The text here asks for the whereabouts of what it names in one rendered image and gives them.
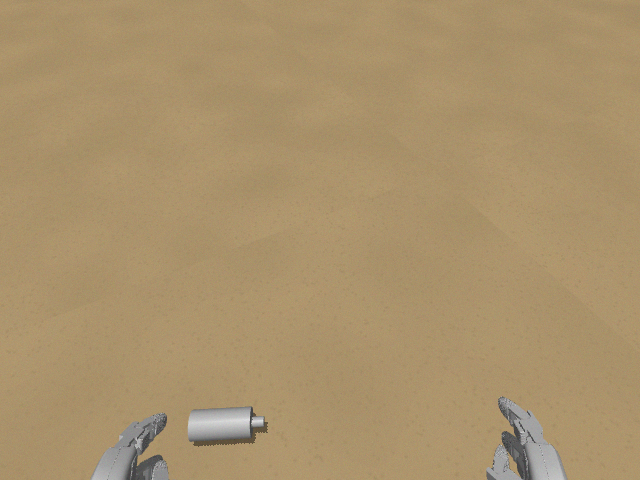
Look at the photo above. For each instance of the bottle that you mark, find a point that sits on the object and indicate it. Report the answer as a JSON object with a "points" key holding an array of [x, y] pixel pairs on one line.
{"points": [[222, 424]]}

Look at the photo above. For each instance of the left robot hand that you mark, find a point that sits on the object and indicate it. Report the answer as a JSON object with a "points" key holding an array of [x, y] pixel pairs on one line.
{"points": [[120, 462]]}

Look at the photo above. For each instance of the right robot hand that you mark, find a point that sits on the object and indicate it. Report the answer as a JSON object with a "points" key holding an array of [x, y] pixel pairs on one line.
{"points": [[535, 458]]}

